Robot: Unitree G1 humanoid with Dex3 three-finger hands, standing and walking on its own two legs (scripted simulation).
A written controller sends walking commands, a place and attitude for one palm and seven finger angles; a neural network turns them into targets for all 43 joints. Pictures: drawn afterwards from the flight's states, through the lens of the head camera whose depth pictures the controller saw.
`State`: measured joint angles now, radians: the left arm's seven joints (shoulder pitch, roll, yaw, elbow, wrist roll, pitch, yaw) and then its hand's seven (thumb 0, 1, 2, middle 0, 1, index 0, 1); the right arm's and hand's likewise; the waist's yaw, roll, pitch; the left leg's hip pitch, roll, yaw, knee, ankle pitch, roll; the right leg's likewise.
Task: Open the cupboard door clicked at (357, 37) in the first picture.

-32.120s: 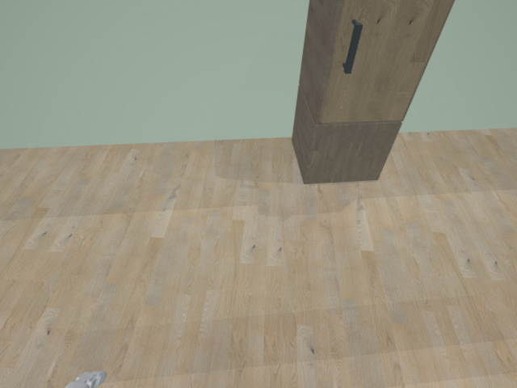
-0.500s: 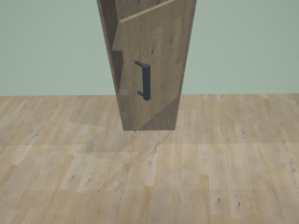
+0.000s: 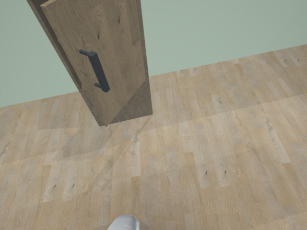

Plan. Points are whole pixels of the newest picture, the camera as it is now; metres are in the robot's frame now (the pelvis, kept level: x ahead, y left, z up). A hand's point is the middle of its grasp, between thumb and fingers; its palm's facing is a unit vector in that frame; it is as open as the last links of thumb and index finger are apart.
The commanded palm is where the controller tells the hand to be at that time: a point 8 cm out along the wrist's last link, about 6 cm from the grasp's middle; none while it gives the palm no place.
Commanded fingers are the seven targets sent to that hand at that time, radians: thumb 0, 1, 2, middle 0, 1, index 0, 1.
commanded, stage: walk to a spot facing it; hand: left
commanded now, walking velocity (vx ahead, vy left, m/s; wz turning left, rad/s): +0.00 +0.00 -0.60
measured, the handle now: (95, 71) +0.61 +0.27 +0.01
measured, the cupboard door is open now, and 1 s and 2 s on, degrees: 47 47 47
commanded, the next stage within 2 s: none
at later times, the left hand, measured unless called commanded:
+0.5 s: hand (87, 223) +0.14 +0.23 -0.17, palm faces -0.23 -0.94 -0.24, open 7.4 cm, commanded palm none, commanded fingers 0.00 0.90 0.90 -0.20 -0.30 -0.20 -0.30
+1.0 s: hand (135, 192) +0.23 +0.09 -0.15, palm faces -0.59 -0.77 -0.24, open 7.4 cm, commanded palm none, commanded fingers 0.00 0.90 0.90 -0.20 -0.30 -0.20 -0.30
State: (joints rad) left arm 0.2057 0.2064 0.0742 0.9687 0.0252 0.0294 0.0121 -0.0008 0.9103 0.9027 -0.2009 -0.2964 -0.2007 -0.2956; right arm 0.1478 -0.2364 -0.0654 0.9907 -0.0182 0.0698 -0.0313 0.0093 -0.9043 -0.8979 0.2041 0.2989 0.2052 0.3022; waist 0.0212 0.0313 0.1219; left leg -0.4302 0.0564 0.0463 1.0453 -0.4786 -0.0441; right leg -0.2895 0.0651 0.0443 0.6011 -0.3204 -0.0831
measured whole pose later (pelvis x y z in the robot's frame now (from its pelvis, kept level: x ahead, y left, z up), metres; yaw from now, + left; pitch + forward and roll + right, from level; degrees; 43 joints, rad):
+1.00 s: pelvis +0.05 -0.03 +0.01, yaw -37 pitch +2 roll +2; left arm 0.20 0.23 0.05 0.91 0.03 0.02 -0.02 0.00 0.91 0.90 -0.20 -0.30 -0.20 -0.30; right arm 0.21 -0.24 -0.05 0.89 -0.02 0.04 0.01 0.01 -0.91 -0.90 0.20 0.30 0.20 0.30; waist 0.00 -0.02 0.07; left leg -0.43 0.06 0.06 0.85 -0.42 -0.06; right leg -0.25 0.04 0.11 0.49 -0.26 -0.05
